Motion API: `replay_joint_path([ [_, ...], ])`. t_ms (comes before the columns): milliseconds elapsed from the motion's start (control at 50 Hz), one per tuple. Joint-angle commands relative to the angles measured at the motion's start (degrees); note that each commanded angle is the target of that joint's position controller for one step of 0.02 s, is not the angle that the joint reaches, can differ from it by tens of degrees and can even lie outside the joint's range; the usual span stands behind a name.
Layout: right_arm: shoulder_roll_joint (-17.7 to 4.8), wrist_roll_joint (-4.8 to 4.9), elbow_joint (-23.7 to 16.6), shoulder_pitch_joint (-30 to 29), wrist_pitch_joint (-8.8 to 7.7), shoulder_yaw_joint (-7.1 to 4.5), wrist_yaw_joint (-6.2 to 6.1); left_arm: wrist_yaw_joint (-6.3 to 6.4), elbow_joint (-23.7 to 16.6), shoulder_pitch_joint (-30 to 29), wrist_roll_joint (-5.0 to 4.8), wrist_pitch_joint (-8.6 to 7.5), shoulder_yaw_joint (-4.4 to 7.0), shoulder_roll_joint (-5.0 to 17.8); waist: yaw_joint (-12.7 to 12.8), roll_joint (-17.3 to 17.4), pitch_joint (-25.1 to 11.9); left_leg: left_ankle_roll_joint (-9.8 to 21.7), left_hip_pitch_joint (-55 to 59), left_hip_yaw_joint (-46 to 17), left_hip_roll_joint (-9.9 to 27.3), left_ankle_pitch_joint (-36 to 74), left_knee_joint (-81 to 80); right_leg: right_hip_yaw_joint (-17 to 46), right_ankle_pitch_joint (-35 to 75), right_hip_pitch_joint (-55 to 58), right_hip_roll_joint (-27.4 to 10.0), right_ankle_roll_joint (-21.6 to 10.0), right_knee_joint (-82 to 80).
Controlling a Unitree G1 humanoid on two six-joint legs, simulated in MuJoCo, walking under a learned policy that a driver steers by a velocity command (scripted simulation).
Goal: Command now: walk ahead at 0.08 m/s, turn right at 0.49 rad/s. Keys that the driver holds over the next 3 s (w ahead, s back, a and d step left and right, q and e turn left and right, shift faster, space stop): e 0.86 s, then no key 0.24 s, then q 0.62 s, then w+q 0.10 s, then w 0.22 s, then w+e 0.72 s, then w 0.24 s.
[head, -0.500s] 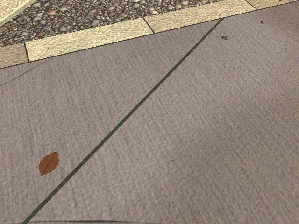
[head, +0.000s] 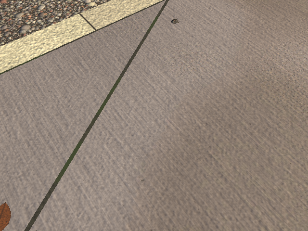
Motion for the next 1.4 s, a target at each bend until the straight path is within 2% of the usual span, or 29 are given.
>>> replay_joint_path([
  [20, -6.2, 0.12, -4.4, 0.9, -0.14, -1.28, -0.50, 1.21, -4.2, 3.3, -1.10, -0.47, 2.13, 7.8, 2.6, -0.9, -14.5, 0.1, -20.1, -6.2, 1.6, 4.9, 9.7, 26.5, 6.6, 26.2, -16.9, -11.5, -14.8],
  [60, -6.9, -0.54, -5.5, 0.0, 0.92, -1.70, -1.17, 1.93, -4.8, 1.4, -0.31, 0.36, 1.81, 7.4, 0.5, -3.4, -11.6, 0.3, -14.4, -6.5, 2.0, 8.0, 3.4, 23.9, 3.2, 16.8, -13.8, -9.8, -17.0],
  [100, -5.1, -0.59, -5.4, 1.1, 1.21, -1.30, -1.38, 2.37, -5.3, 1.1, 0.20, 0.60, 2.09, 8.0, -0.1, -5.3, -11.5, -0.1, -11.9, -5.4, 0.8, 8.5, -2.5, 21.9, 6.2, 13.9, -12.2, -9.6, -17.3],
  [320, -4.8, 0.27, -6.7, -3.3, 0.40, -1.16, -0.35, 3.72, -6.9, 2.2, -0.75, 3.47, 3.00, 9.4, 2.6, -8.8, -10.6, -0.6, -4.6, -6.4, -2.1, 12.8, -25.2, 29.3, -10.1, 12.9, -9.6, -6.8, -16.4],
  [380, -5.7, 0.56, -5.4, 0.8, -0.31, -1.87, 0.39, 3.96, -7.3, 2.0, -1.75, 4.41, 2.87, 8.9, 0.1, -8.5, -10.1, 2.2, 5.4, -5.4, -1.3, 20.1, -41.2, 29.1, -10.6, 10.9, -6.4, -3.7, -12.9],
  [400, -9.1, -0.41, -5.5, 2.1, -0.20, -2.72, 0.21, 3.97, -7.4, 3.6, -1.70, 4.50, 2.28, 6.9, 0.7, -2.7, -11.2, 5.5, 11.6, -12.2, 7.7, 20.2, -44.7, 24.9, -18.8, 5.4, -2.8, -0.8, -5.6],
  [420, -13.4, -2.30, -5.4, 0.9, 0.44, -3.76, 0.02, 3.75, -9.6, 1.8, -2.14, 4.02, 2.38, 6.4, 2.4, 14.5, -7.2, 13.5, 10.7, -25.2, 17.9, 26.5, -48.3, 10.3, -24.8, -6.1, 6.5, 2.6, 6.9],
  [440, -10.8, -3.51, -7.3, -2.5, 0.25, -3.29, 0.03, 3.45, -8.8, 3.2, -0.72, 3.21, 3.62, 10.4, 2.1, 14.7, -7.7, 17.9, 7.7, -29.7, 23.0, 32.2, -49.0, 9.1, -26.3, -7.0, 4.2, 5.2, 22.2],
  [460, -7.5, -2.86, -9.0, -5.8, 0.16, -2.33, -0.46, 3.13, -7.1, 5.3, -1.02, 3.26, 4.38, 11.9, 3.5, 10.0, -8.2, 16.4, 6.9, -24.2, 20.5, 34.2, -47.4, 9.4, -22.9, -5.8, 2.8, 6.2, 29.3],
  [520, -4.7, -0.41, -9.9, -7.7, 0.63, -1.17, -1.11, 3.26, -5.0, 7.9, -1.20, 4.99, 3.33, 7.6, 3.3, 6.4, -6.3, 12.8, 8.6, -12.5, 13.9, 36.5, -45.1, 6.6, -16.3, -8.0, 1.4, 9.3, 38.7],
  [620, -7.5, -0.95, -9.1, -2.3, 2.33, -2.23, -1.43, 2.54, -9.4, 0.6, -1.73, 4.90, 1.68, 4.7, -1.4, 10.1, -7.2, 14.9, 16.6, -7.8, 14.6, 39.6, -44.2, 1.9, -15.2, -7.8, -2.4, 11.3, 24.7],
  [740, -10.4, 0.78, -8.7, -3.4, 2.55, -3.61, -0.31, 1.12, -10.3, 2.8, -1.58, 5.22, 1.87, 5.6, -0.6, 12.1, -8.7, 14.1, 12.9, -4.3, 17.4, 41.2, -41.4, -3.5, -13.8, 6.3, -2.8, 7.6, 5.8],
  [780, -9.3, 1.91, -7.9, -3.7, 2.30, -3.43, -0.17, 1.09, -8.6, 7.4, -1.46, 5.27, 2.51, 5.8, 2.1, 10.1, -9.0, 10.2, 9.0, -1.0, 15.7, 37.4, -35.8, -4.8, -4.6, 15.3, -1.0, 4.0, -7.3],
  [800, -7.1, 1.27, -6.6, -0.4, 1.98, -2.98, 0.12, 1.57, -8.2, 9.8, -1.42, 5.13, 3.42, 8.2, 2.3, 3.3, -9.7, 5.8, 1.8, 3.5, 12.9, 29.1, -27.7, 1.0, 4.3, 24.2, -3.2, 1.7, -11.9],
  [820, -2.2, -2.38, -9.4, -0.8, 1.80, -1.23, 0.57, 2.54, -9.5, 11.3, -0.98, 4.76, 5.10, 16.2, 0.6, -17.8, -10.3, -0.7, -17.1, 8.2, 5.1, -3.0, -8.2, 24.0, 29.2, 34.6, -20.3, -6.0, -10.8],
  [840, -4.8, -1.71, -11.6, -7.8, 1.29, -1.86, -0.07, 1.83, -10.5, 11.7, 1.34, 3.25, 4.51, 15.7, 5.6, -15.4, -13.2, -1.7, -22.1, -1.3, 0.6, -8.0, 2.0, 31.7, 30.1, 29.2, -26.5, -16.5, -12.5],
  [860, -6.9, -0.22, -11.6, -10.0, 1.45, -2.56, -0.50, 1.56, -10.1, 10.1, 1.81, 2.11, 3.82, 13.6, 5.4, -9.6, -11.1, -1.0, -22.3, -3.9, 1.8, -3.9, 5.8, 27.3, 23.0, 26.7, -23.5, -15.2, -13.9],
  [900, -6.9, -0.28, -9.2, -7.6, 2.31, -2.92, -1.25, 2.48, -10.1, 3.9, -0.48, 1.78, 2.29, 9.0, 2.3, -5.9, -8.6, -0.9, -22.1, -4.5, 3.3, 5.5, 3.7, 19.5, 14.8, 24.4, -17.4, -8.9, -13.6],
  [920, -6.8, -0.67, -8.7, -6.2, 2.65, -2.98, -1.37, 2.85, -10.3, 2.1, -0.97, 1.98, 1.63, 8.0, 1.3, -7.1, -8.5, -1.5, -19.9, -4.1, 3.0, 8.9, 3.5, 17.4, 16.1, 22.2, -15.7, -8.1, -13.7],
  [960, -5.9, -0.27, -7.8, -3.9, 2.64, -2.77, -0.92, 3.30, -10.0, 1.9, -0.09, 2.12, 0.83, 6.8, 0.5, -7.9, -10.2, -2.3, -15.9, -3.1, 2.0, 13.0, 3.8, 15.1, 17.9, 20.7, -14.1, -8.1, -13.9],
  [1060, -3.4, -0.04, -7.9, -5.7, 2.61, -1.27, -0.48, 3.69, -8.4, 2.7, 0.26, 2.14, 0.45, 6.6, 2.2, -8.1, -8.9, -2.6, -10.5, -3.0, 2.7, 14.4, -12.4, 15.1, 8.4, 20.4, -13.3, -8.2, -14.9],
  [1100, -3.5, 0.04, -8.1, -6.2, 2.47, -1.07, -0.23, 3.39, -7.8, 2.7, 0.43, 2.23, 0.52, 7.2, 2.9, -8.7, -7.6, -2.2, -6.6, -2.6, 2.5, 12.3, -17.9, 16.3, 3.7, 18.2, -13.5, -8.8, -15.4],
  [1180, -2.5, 0.30, -6.5, -3.3, 1.92, -0.37, 0.61, 2.51, -5.4, 1.3, 0.67, 1.80, -1.12, 3.7, 1.7, -7.3, -6.8, -0.8, 4.2, -1.3, 2.5, 16.2, -32.7, 15.5, -1.9, 15.0, -13.0, -7.6, -14.5],
  [1220, -5.2, -0.67, -6.9, -3.1, 1.43, -0.57, 0.78, 2.51, -3.9, 3.7, 0.65, 1.24, -0.97, 4.5, 1.3, -4.0, -6.2, 1.1, 9.5, -3.5, 3.3, 29.0, -40.0, 13.8, -3.2, 13.6, -10.3, -3.5, -12.4],
  [1240, -8.9, -0.77, -8.2, -3.5, 1.31, -1.15, 0.60, 2.67, -3.8, 5.3, 1.41, 0.95, -0.53, 5.6, 3.1, 0.4, -6.8, 2.7, 9.8, -7.4, 6.9, 40.2, -38.3, 11.3, -5.7, 13.4, -7.2, -1.2, -8.9],
  [1260, -11.3, 0.40, -7.5, -4.4, 1.35, -2.10, 0.74, 2.91, -4.3, 6.0, 1.59, 0.81, -0.28, 5.3, 5.1, 7.7, -6.8, 5.9, 6.5, -9.2, 7.1, 36.9, -37.4, 5.9, -7.5, 13.9, -2.8, 1.1, -8.2],
  [1300, -7.2, 0.60, -8.4, -5.1, 1.18, -1.37, 1.00, 3.88, -5.1, 1.7, 1.45, 1.37, 0.06, 5.2, 2.9, 9.4, -6.7, 7.9, 1.2, -13.1, 7.6, 29.8, -40.7, 1.5, -7.0, 17.1, -1.1, 3.3, -3.1],
  [1360, -7.3, 0.51, -9.9, -4.9, 1.18, -1.54, 0.57, 4.29, -5.5, 3.0, 0.92, 2.65, 0.62, 3.9, 2.8, 9.2, -6.6, 8.4, -1.1, -15.9, 7.5, 28.6, -39.3, 0.8, -6.9, 16.8, -1.3, 2.5, -1.4],
  [1400, -7.2, 0.68, -11.2, -4.6, 1.63, -1.65, 0.26, 3.98, -5.7, 4.0, 0.81, 2.77, 1.13, 3.6, 2.7, 5.8, -6.8, 7.6, -3.8, -15.2, 5.6, 26.6, -36.2, 1.5, -6.9, 17.8, -2.9, 1.1, -3.0],
])
Next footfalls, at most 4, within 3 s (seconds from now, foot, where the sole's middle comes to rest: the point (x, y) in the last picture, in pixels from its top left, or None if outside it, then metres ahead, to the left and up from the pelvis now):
0.40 left None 0.14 0.14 -0.76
0.80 right None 0.02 -0.10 -0.76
1.22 left None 0.14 0.10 -0.76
1.72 left None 0.11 0.14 -0.76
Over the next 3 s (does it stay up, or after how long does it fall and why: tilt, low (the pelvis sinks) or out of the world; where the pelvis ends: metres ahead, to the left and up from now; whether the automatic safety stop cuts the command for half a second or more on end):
stays up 0.56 -0.15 0.03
